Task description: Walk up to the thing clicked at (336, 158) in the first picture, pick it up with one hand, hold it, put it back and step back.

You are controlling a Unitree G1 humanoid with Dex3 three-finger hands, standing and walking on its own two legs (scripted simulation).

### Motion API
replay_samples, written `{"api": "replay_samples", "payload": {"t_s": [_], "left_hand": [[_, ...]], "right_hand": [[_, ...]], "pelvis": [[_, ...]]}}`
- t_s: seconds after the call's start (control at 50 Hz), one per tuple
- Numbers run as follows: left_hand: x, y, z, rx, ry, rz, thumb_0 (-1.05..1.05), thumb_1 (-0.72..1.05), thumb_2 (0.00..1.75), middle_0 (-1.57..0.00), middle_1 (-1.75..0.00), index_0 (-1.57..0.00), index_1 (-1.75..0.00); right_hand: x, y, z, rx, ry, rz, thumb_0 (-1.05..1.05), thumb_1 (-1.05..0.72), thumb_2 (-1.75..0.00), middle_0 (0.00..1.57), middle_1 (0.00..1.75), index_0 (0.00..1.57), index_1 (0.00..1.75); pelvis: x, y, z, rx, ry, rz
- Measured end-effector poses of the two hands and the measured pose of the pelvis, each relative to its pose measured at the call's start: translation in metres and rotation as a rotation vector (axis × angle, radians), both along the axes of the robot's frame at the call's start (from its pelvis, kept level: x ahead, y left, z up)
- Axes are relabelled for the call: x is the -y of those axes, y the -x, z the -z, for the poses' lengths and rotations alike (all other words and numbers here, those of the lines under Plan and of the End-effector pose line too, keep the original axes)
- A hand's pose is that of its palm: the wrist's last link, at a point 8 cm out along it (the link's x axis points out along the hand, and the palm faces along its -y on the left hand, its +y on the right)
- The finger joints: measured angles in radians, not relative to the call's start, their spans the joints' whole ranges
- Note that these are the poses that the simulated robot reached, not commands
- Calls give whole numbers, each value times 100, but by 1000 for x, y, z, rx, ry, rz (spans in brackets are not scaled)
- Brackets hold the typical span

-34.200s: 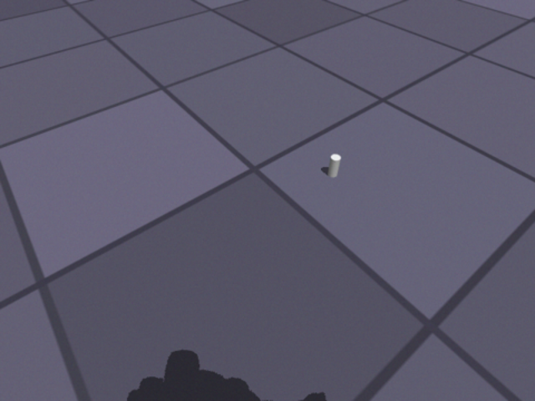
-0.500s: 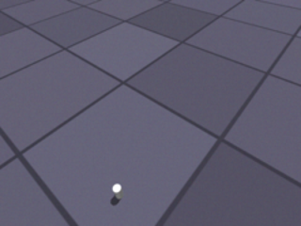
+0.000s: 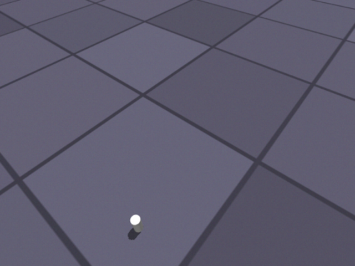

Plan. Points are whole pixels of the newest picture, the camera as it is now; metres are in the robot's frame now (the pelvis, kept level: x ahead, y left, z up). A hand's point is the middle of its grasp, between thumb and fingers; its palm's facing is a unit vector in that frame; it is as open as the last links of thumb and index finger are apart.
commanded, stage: stand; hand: left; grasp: from above
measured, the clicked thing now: (137, 223) +0.46 +0.24 -0.72
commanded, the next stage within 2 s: step back in 0.22 s
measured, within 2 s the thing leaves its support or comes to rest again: neither
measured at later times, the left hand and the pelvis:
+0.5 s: hand out of the picture +0.09 +0.30 -0.18, palm faces -0.03 -0.92 -0.39, open 7.4 cm; pelvis -0.03 +0.03 -0.02, yaw +0 degrees
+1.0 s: hand out of the picture -0.01 +0.29 -0.17, palm faces -0.09 -0.91 -0.40, open 7.4 cm; pelvis -0.12 +0.03 -0.03, yaw -4 degrees
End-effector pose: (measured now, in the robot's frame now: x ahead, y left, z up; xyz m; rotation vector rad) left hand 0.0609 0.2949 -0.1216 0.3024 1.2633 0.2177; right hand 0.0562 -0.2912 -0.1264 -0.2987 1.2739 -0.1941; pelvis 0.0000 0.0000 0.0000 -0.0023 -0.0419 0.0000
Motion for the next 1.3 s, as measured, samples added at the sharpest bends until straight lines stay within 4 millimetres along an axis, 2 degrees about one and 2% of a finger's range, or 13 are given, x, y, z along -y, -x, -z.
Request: {"api": "replay_samples", "payload": {"t_s": [0.24, 0.4, 0.52, 0.6, 0.68, 0.76, 0.84, 0.92, 1.0, 1.08, 1.16, 1.24, 1.3], "left_hand": [[-1, -10, -2, 11, -3, 1, 1, 90, 90, -21, -30, -20, -30], [-22, -13, 3, 38, -42, 8, 0, 90, 90, -21, -30, -20, -30], [-53, -25, 19, 82, -46, 48, 1, 90, 90, -21, -30, -20, -30], [-62, -29, 22, 118, -44, 44, 1, 90, 90, -21, -30, -20, -30], [-57, -16, 21, 103, -21, 56, 0, 90, 90, -21, -30, -20, -30], [-53, 10, 22, 53, -14, 83, 0, 90, 90, -21, -30, -20, -30], [-49, 33, 22, 17, -26, 103, 0, 90, 90, -21, -30, -20, -30], [-42, 52, 20, 28, -52, 119, 1, 90, 90, -21, -30, -20, -30], [-33, 76, 6, 53, -60, 117, 1, 90, 90, -21, -30, -20, -30], [-32, 92, -10, 79, -72, 102, 1, 90, 90, -21, -30, -20, -30], [-37, 98, -18, 126, -84, 106, 1, 90, 90, -21, -30, -21, -30], [-46, 104, -15, 191, -82, 108, 1, 90, 90, -21, -30, -21, -30], [-57, 115, -2, 229, -59, 99, 0, 90, 90, -21, -30, -20, -30]], "right_hand": [[1, -8, 1, 10, -2, 0, 0, -91, -90, 21, 30, 20, 30], [9, -12, 5, 33, 33, -1, 0, -91, -90, 21, 30, 20, 30], [-3, 15, 5, 21, 91, 2, 0, -91, -90, 21, 30, 20, 30], [-20, 44, -3, -34, 101, -9, 0, -91, -90, 21, 30, 20, 30], [-28, 64, -11, -55, 106, -3, 0, -91, -90, 21, 30, 20, 30], [-30, 68, -10, 3, 104, 17, 0, -90, -90, 21, 30, 20, 30], [-28, 72, -3, 71, 87, 27, 0, -90, -90, 21, 30, 20, 30], [-19, 81, 12, 111, 58, 32, 0, -90, -90, 21, 30, 20, 30], [-13, 95, 19, 113, 30, 51, 0, -91, -90, 21, 30, 20, 30], [-13, 114, 12, 101, 16, 44, 0, -91, -90, 21, 30, 20, 30], [-12, 139, 10, 74, 37, 21, 0, -91, -90, 21, 30, 20, 30], [-17, 165, 11, 37, 67, -13, 0, -91, -90, 21, 30, 20, 30], [-26, 183, 11, 30, 91, -39, 0, -91, -90, 21, 30, 20, 30]], "pelvis": [[0, -4, 0, -7, -2, 3], [-10, 23, 12, -16, 6, -1], [-37, 38, 27, -35, 17, -8], [-43, 52, 23, -24, 20, -4], [-45, 62, 14, -38, 28, 7], [-48, 73, 14, -33, 20, 36], [-45, 88, 19, -22, 5, 64], [-37, 106, 28, -9, -9, 89], [-30, 123, 26, 9, 9, 74], [-30, 139, 15, -5, -34, 79], [-35, 158, 13, -27, -26, 59], [-43, 181, 18, -25, -8, 18], [-51, 201, 28, -11, 1, -11]]}}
